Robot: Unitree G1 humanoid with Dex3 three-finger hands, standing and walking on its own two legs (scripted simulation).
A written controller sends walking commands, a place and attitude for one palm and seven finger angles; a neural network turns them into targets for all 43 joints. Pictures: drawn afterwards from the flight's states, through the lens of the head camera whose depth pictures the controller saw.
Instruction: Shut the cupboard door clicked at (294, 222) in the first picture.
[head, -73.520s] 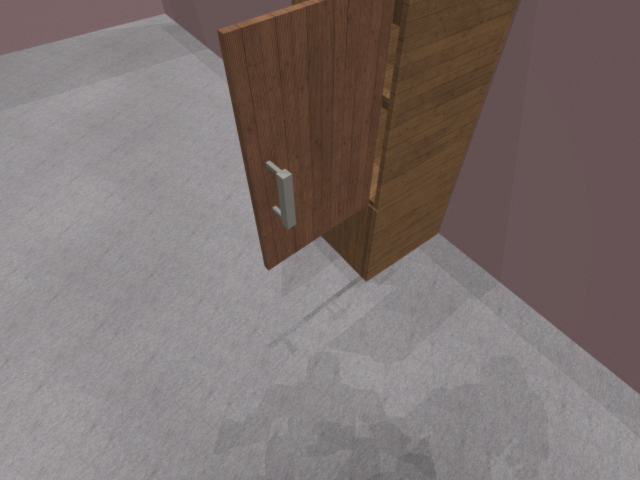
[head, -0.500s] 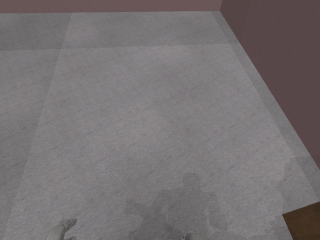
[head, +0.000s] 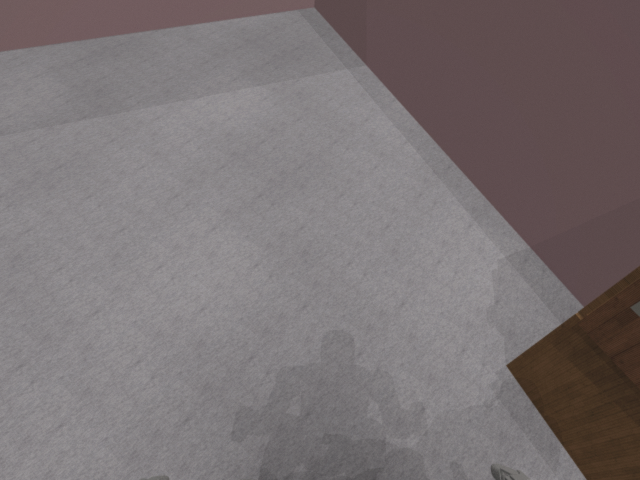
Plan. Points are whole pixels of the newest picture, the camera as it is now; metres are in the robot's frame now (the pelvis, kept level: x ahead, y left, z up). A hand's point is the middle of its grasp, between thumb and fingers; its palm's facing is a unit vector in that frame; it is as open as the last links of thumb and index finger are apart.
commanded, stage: turn to face it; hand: left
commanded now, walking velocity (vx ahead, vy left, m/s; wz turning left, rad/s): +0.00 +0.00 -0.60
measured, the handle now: out of the picture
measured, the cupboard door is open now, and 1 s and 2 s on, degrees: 4 4 4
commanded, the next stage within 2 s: take the last steps up to it in 1.58 s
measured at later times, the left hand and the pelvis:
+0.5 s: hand (218, 459) +0.16 +0.15 -0.15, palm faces -0.29 -0.92 -0.28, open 7.4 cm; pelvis +0.00 -0.02 +0.00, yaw -18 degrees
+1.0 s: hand (273, 398) +0.24 +0.08 -0.14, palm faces -0.58 -0.78 -0.24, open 7.4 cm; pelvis +0.02 -0.02 +0.01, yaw -36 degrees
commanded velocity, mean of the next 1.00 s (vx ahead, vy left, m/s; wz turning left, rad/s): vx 0.00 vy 0.00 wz -0.60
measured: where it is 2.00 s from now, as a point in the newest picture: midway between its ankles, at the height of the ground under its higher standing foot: outside the picture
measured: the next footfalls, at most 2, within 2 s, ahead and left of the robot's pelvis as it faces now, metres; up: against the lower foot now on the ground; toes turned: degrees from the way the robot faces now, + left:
right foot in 0.34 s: +0.01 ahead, -0.15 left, +0.00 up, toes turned -17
left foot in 0.66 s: +0.12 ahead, +0.08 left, +0.00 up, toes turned -20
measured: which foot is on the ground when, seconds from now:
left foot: down 0.00-0.34, up 0.36-0.64, down 0.66-1.00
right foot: down 0.00-0.00, up 0.02-0.32, down 0.34-0.66, up 0.68-1.00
